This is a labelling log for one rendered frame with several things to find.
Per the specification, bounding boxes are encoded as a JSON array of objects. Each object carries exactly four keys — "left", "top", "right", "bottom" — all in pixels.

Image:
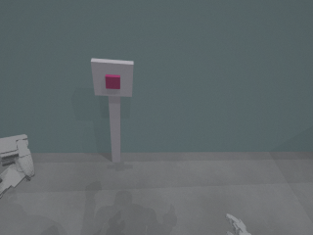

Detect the panel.
[{"left": 91, "top": 58, "right": 134, "bottom": 163}]

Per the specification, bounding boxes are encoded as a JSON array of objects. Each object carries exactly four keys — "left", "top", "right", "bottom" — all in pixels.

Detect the button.
[{"left": 105, "top": 74, "right": 120, "bottom": 89}]

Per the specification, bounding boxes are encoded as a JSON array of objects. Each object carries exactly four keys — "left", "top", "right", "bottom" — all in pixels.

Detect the left robot hand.
[{"left": 0, "top": 134, "right": 35, "bottom": 199}]

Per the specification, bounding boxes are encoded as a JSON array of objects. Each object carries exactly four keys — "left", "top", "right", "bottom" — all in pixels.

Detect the right robot hand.
[{"left": 225, "top": 213, "right": 251, "bottom": 235}]

